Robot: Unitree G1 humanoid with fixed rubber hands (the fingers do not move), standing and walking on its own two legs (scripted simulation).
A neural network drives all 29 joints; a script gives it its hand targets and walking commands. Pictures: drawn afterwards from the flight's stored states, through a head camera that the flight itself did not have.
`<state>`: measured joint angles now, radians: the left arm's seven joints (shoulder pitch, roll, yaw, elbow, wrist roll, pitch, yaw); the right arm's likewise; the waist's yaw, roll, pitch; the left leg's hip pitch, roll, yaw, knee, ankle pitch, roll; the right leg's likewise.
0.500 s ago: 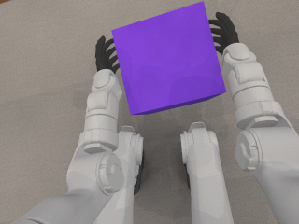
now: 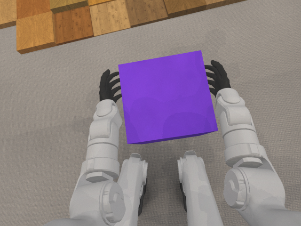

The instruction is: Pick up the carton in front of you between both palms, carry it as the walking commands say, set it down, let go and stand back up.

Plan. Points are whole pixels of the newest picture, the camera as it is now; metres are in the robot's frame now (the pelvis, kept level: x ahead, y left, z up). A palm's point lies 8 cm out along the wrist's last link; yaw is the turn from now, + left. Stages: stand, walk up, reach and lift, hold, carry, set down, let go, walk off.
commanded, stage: reach and lift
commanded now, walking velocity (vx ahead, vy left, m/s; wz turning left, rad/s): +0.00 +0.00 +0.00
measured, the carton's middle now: (165, 106) +0.43 -0.02 -0.14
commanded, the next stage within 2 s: hold in 1.96 s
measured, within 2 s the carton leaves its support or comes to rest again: neither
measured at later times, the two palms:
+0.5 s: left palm (74, 84) +0.40 +0.14 +0.12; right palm (249, 77) +0.40 -0.16 +0.11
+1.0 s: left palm out of the picture +0.38 +0.14 +0.25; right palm out of the picture +0.36 -0.15 +0.25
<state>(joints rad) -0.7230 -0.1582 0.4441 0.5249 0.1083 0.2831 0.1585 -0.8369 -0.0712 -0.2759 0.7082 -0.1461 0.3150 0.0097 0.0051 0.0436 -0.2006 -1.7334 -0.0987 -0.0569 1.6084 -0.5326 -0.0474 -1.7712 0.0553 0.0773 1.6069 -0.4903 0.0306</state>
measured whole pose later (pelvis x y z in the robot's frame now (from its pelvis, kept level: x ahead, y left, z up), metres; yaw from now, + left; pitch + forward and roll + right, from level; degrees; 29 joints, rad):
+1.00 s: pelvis +0.08 +0.01 +0.22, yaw -2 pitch -1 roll +0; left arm -0.31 -0.16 0.30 0.43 0.28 0.56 0.03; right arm -0.28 0.15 -0.26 0.40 -0.28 0.59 -0.02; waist -0.01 0.01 -0.08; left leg -0.21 -0.04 -0.10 0.49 -0.25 0.00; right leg -0.24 0.02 0.09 0.47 -0.21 0.01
